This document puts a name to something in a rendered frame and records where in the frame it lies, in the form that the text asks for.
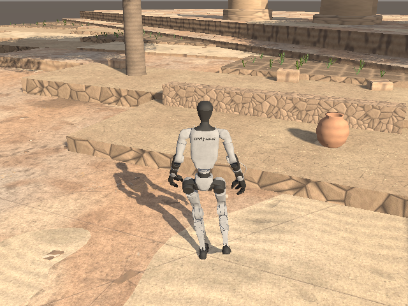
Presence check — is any right robot upper arm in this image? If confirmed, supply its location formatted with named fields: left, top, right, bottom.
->
left=218, top=128, right=237, bottom=164

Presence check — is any robot left thigh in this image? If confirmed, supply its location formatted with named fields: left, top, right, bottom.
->
left=182, top=177, right=204, bottom=219

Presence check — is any robot right hand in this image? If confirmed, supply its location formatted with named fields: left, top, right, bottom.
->
left=231, top=179, right=246, bottom=195

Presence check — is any left robot forearm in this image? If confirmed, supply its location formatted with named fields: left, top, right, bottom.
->
left=170, top=154, right=181, bottom=177

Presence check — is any left robot upper arm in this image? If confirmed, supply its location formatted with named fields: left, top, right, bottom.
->
left=174, top=128, right=191, bottom=164

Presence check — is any robot right thigh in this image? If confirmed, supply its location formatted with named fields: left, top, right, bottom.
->
left=212, top=177, right=226, bottom=215

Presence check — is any robot left hand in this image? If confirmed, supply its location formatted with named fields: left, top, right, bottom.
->
left=168, top=175, right=183, bottom=187

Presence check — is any robot thigh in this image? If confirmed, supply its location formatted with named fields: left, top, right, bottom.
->
left=212, top=177, right=226, bottom=215
left=182, top=177, right=204, bottom=219

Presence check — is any right robot forearm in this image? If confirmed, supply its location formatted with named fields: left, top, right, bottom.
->
left=230, top=154, right=244, bottom=181

